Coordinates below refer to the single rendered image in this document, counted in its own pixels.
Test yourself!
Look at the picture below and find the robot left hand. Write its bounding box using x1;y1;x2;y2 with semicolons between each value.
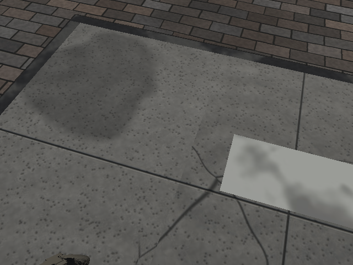
40;253;90;265

